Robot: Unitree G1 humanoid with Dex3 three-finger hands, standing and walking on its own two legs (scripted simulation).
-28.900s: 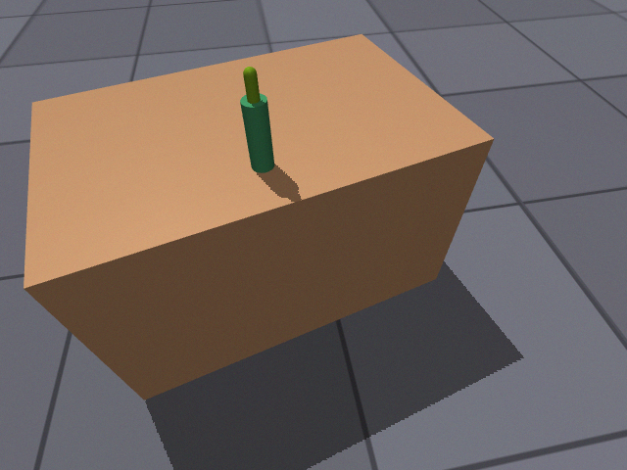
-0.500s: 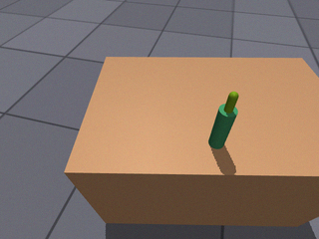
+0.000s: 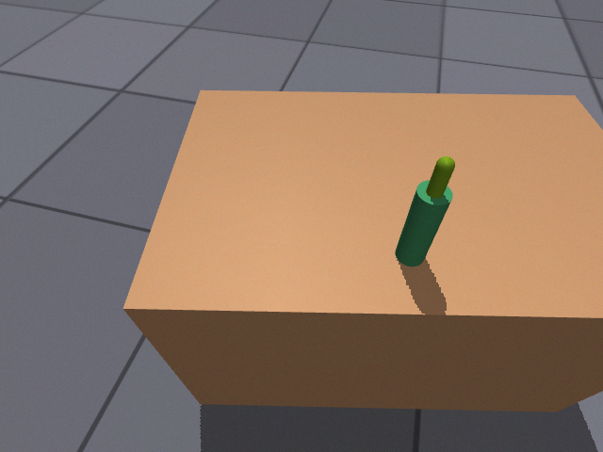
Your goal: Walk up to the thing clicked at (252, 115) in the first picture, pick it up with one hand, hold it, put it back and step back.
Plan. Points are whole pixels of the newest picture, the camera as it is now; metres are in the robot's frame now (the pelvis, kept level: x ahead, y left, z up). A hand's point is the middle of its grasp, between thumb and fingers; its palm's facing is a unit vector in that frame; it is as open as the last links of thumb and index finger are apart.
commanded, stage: step back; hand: right
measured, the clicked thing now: (426, 213) +0.48 -0.20 -0.01
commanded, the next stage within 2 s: none
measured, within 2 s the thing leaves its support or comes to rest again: neither
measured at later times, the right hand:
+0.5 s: hand out of the picture +0.02 -0.29 -0.19, palm faces -0.15 +0.93 -0.35, open 7.4 cm
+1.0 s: hand out of the picture -0.06 -0.25 -0.14, palm faces -0.08 +0.92 -0.39, open 7.4 cm
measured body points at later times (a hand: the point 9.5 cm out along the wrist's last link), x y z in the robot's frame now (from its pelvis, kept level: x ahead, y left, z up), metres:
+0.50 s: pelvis -0.10 -0.04 -0.02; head -0.02 -0.06 +0.42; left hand -0.03 +0.28 -0.12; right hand +0.02 -0.34 -0.16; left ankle -0.14 +0.10 -0.68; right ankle -0.09 -0.13 -0.74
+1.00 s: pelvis -0.23 +0.00 -0.01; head -0.17 +0.02 +0.43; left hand -0.18 +0.33 -0.14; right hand -0.06 -0.30 -0.11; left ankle -0.14 +0.10 -0.74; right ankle -0.28 -0.15 -0.68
